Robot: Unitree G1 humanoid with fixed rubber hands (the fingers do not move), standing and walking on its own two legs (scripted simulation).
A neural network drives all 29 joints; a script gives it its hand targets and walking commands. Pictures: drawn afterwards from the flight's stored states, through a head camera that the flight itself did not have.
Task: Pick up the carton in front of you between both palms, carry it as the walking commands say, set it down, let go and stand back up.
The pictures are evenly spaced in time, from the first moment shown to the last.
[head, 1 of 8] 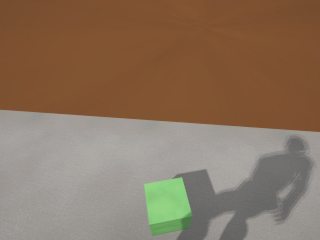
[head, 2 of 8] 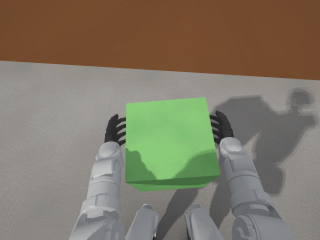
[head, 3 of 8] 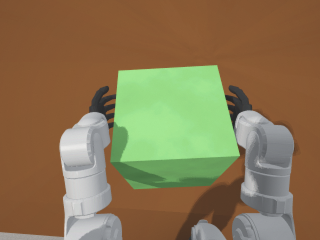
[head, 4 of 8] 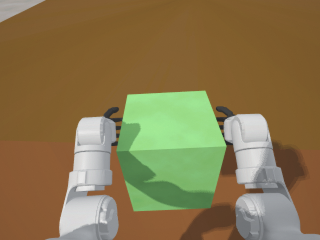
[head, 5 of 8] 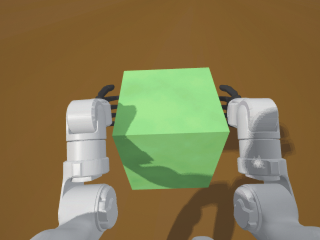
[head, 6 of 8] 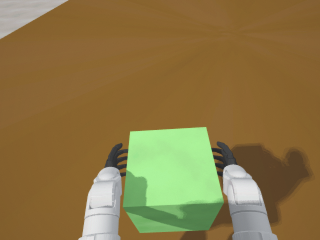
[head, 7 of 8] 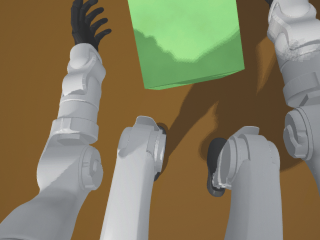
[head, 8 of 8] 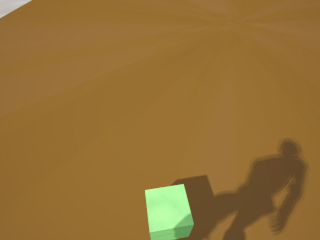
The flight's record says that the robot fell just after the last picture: no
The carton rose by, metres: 1.08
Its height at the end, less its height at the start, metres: +0.35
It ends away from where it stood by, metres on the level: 5.92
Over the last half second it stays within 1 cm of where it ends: yes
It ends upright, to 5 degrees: yes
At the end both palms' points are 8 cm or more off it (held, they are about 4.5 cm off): yes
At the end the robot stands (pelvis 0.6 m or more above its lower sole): yes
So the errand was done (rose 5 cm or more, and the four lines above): yes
